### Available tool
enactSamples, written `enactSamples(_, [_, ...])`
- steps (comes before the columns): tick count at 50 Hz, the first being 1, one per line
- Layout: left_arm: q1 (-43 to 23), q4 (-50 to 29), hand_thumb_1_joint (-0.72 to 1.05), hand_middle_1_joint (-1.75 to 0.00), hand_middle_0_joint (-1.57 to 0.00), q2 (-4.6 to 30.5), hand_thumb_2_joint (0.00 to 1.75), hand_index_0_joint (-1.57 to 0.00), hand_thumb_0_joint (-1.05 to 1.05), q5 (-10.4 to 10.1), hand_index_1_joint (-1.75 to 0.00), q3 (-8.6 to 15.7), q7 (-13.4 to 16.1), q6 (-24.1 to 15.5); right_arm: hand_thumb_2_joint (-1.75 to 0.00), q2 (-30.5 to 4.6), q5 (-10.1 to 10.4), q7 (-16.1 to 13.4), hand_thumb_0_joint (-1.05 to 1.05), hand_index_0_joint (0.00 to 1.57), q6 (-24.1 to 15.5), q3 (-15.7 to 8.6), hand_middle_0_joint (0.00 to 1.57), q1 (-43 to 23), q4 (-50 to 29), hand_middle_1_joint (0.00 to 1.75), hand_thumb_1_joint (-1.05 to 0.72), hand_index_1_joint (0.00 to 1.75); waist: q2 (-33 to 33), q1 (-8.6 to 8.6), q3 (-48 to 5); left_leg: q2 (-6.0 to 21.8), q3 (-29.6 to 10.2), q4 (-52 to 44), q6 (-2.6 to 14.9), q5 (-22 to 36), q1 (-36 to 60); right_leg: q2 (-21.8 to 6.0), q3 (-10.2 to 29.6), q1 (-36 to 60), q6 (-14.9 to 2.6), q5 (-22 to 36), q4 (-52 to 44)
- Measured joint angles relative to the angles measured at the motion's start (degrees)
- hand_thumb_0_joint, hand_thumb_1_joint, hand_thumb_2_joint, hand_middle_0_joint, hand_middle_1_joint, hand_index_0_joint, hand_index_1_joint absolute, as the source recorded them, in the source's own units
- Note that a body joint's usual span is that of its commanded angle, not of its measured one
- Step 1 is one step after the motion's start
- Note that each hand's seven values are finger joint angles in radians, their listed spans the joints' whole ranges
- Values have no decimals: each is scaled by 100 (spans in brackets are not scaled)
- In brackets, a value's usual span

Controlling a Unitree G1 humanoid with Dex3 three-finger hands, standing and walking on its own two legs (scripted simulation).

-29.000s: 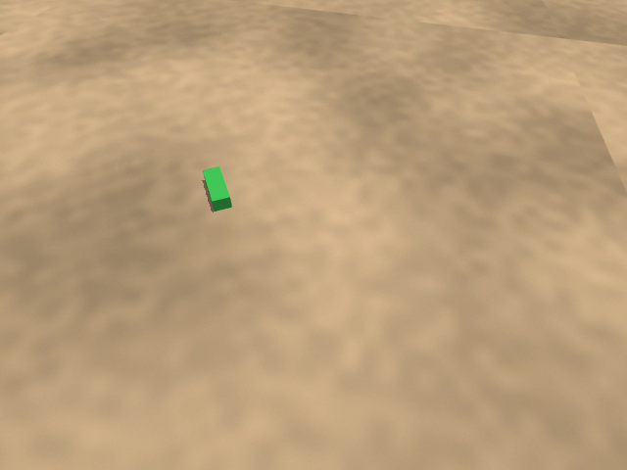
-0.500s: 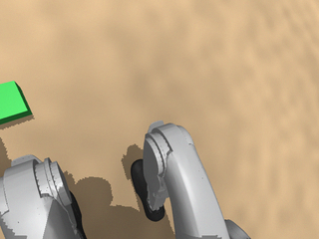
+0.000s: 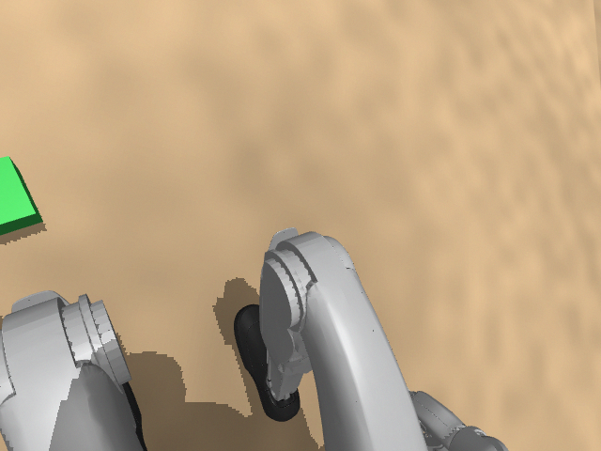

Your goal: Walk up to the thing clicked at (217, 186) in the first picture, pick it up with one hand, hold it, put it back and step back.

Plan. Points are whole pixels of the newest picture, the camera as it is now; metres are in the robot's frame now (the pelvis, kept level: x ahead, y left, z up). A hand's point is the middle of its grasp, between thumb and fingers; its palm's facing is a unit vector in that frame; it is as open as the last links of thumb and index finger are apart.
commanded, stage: close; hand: left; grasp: from above
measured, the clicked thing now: out of the picture +0.42 +0.32 -0.26
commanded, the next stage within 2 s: settle in 1.46 s
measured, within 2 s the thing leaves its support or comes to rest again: leaves its support in 1.84 s
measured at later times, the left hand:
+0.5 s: hand out of the picture +0.41 +0.32 -0.24, palm faces -0.42 -0.18 -0.89, open 11.9 cm
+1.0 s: hand out of the picture +0.41 +0.32 -0.24, palm faces -0.41 -0.17 -0.89, open 11.4 cm
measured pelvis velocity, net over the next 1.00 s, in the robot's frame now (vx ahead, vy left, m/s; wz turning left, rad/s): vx -0.01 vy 0.00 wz -0.02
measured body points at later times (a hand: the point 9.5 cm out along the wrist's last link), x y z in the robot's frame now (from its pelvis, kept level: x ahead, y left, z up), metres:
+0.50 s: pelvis +0.00 +0.00 +0.00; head +0.25 +0.13 +0.35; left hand +0.43 +0.32 -0.19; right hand +0.05 -0.24 -0.06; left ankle +0.06 +0.13 -0.26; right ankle +0.11 -0.11 -0.26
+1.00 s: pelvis -0.01 +0.00 +0.01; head +0.25 +0.13 +0.35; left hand +0.43 +0.32 -0.19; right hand +0.06 -0.25 -0.05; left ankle +0.06 +0.13 -0.26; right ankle +0.11 -0.11 -0.26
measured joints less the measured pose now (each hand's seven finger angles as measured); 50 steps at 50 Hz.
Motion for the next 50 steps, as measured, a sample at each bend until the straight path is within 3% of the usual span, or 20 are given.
enactSamples(18, [-23,101,-25,-93,-29,71,87,-31,0,-170,-92,-59,125,134,-90,-23,44,156,0,20,-153,178,19,-55,-86,30,-90,30,-41,-54,160,22,-72,-6,31,5,48,46,-55,76,44,53,-86])
enactSamples(50, [-60,97,-20,-88,-40,177,83,-44,1,-335,-87,-295,122,75,-90,-115,38,91,0,20,-179,348,19,-73,-224,30,-90,30,-117,-53,240,41,-139,-63,10,56,138,85,-106,156,43,155,-189])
